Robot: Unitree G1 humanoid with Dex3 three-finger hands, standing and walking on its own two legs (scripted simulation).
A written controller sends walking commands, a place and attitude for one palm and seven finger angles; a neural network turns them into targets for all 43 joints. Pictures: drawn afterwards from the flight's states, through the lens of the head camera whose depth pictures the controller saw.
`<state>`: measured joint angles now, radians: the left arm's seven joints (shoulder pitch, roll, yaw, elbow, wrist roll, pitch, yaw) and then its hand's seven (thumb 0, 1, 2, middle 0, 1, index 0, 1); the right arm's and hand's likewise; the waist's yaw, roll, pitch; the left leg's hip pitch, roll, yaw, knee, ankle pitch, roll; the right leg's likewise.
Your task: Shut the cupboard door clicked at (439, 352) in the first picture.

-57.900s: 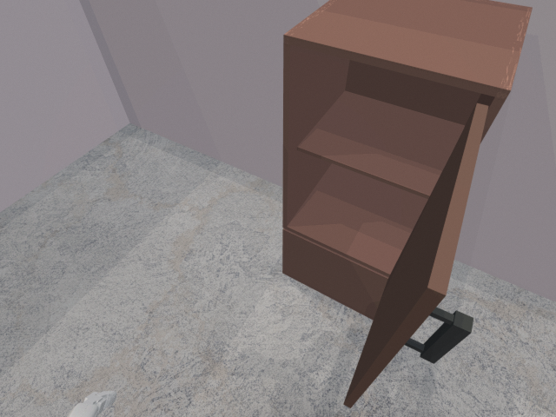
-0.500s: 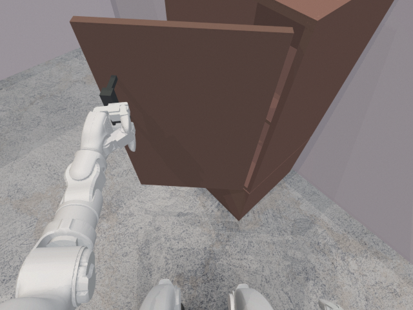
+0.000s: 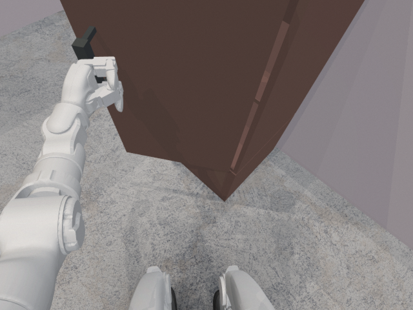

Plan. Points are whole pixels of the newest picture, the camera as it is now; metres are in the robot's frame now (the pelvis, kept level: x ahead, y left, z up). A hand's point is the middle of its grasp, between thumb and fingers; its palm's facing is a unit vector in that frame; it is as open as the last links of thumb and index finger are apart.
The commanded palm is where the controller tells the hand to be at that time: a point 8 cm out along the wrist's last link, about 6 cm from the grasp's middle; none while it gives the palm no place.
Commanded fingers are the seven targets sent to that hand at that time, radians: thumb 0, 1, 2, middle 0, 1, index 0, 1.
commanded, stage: push the door shut along its arc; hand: left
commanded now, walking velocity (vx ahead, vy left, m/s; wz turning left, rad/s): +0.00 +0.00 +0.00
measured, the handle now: (96, 64) +0.58 +0.18 +0.08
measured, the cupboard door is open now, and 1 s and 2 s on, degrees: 33 16 13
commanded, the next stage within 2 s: pull the fist back off the door in 0.88 s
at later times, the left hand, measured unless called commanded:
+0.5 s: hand (145, 68) +0.56 +0.08 +0.09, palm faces -0.34 -0.94 -0.04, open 3.0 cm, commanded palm +0.57 +0.12 +0.09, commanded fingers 0.00 0.90 0.90 -1.30 -1.50 -1.30 -1.50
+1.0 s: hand (158, 54) +0.60 +0.05 +0.09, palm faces -0.41 -0.91 -0.03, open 3.1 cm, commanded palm +0.62 +0.07 +0.09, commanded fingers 0.00 0.90 0.90 -1.30 -1.50 -1.30 -1.50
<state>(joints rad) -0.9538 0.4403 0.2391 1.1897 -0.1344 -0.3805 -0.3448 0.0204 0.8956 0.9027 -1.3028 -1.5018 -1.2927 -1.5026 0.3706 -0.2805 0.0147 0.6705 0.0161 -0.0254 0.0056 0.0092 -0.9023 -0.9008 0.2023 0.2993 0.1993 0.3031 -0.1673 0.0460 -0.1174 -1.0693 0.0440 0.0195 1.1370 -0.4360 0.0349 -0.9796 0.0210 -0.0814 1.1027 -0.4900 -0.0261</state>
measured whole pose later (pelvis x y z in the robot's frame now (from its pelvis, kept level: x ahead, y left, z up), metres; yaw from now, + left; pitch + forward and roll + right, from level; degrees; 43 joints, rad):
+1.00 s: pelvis +0.00 +0.00 -0.04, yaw -2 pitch +31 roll -5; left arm -1.47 0.62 0.20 1.38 -0.01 -0.18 -0.42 -0.01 0.92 0.97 -1.30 -1.50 -1.29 -1.50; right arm 0.38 -0.28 0.04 0.71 -0.03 -0.09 -0.01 0.01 -0.90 -0.90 0.20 0.30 0.20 0.30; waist -0.31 0.07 -0.10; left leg -1.36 0.07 -0.02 1.31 -0.48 0.03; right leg -1.25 0.05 -0.11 1.24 -0.53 -0.04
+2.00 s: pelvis +0.03 -0.02 +0.02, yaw +1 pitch +19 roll +0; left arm -0.86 0.17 0.17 1.13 -0.03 -0.49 0.11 0.02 0.89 0.90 -1.30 -1.50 -1.30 -1.50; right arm 0.29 -0.24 -0.02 0.63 -0.04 0.03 0.07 0.01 -0.91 -0.90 0.20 0.30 0.20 0.30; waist -0.14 0.04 -0.14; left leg -0.94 0.03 0.03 1.03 -0.43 0.00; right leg -0.88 0.02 -0.07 1.05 -0.51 -0.05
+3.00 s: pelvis +0.05 +0.00 +0.10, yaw +1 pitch -3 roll +0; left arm 0.31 0.30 0.18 -0.23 -0.07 -0.03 0.08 0.02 0.89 0.90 -0.69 -0.83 -0.68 -0.83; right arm 0.17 -0.21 0.05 0.57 0.02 0.01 -0.06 0.01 -0.90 -0.90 0.20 0.30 0.20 0.30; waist 0.05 0.07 -0.01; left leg -0.14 -0.01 0.05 0.42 -0.23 0.03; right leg -0.07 0.00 -0.04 0.40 -0.27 -0.01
